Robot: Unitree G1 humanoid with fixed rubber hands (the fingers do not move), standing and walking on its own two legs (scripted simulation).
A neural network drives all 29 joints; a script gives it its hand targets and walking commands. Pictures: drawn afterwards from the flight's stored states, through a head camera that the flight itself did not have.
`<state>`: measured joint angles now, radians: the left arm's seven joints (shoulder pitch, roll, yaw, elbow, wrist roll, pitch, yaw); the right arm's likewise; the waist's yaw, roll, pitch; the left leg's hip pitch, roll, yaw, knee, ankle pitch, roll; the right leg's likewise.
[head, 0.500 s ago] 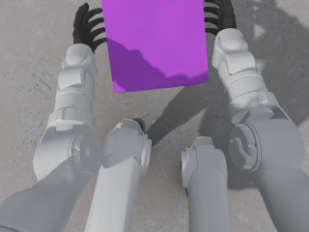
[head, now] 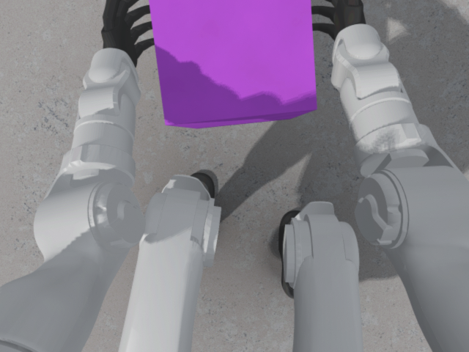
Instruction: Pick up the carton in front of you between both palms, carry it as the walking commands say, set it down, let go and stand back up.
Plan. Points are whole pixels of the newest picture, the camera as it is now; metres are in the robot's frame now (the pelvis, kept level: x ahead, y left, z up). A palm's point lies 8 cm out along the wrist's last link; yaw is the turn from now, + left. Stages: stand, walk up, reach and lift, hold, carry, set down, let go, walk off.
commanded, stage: set down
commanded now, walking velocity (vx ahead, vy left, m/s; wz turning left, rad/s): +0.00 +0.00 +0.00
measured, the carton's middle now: (236, 64) +0.51 +0.10 -0.26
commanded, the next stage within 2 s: let go in 1.58 s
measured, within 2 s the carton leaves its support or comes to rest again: neither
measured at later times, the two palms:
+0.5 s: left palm (99, 78) +0.44 +0.31 -0.20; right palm (349, 57) +0.54 -0.08 -0.21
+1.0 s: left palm (19, 41) +0.45 +0.31 -0.05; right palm out of the picture +0.55 -0.07 -0.05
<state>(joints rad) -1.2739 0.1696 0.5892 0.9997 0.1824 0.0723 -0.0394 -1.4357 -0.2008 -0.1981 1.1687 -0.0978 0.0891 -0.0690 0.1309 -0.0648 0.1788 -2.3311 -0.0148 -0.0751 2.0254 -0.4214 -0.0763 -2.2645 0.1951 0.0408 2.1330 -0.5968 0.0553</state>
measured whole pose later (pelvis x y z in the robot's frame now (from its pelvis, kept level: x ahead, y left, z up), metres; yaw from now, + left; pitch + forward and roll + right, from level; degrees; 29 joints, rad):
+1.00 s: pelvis +0.01 +0.02 +0.07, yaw +1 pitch +43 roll -1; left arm -1.01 0.27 0.31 0.85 -0.14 0.08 0.06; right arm -1.18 -0.27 -0.12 0.94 0.04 0.14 -0.10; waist 0.14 -0.05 0.02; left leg -2.17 -0.01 -0.03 1.84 -0.42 -0.02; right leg -2.07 0.07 0.03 1.93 -0.61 0.04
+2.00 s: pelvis +0.10 +0.04 +0.33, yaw +2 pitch +30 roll -1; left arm -0.24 0.20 0.16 0.52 0.02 0.05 -0.10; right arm -0.34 -0.12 -0.16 0.57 -0.09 0.06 -0.08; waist 0.09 0.00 -0.07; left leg -1.09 -0.02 -0.02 0.83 -0.27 0.02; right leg -1.00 0.04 0.08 0.85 -0.38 0.04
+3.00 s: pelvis +0.13 +0.03 +0.38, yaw +2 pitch -2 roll +0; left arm 0.21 0.30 0.05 0.50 0.04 0.10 0.01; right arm 0.22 -0.26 -0.02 0.63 -0.05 0.04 -0.01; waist 0.00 -0.04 0.04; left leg -0.22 -0.02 -0.01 0.53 -0.27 0.01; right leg -0.14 0.01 0.09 0.53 -0.35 0.02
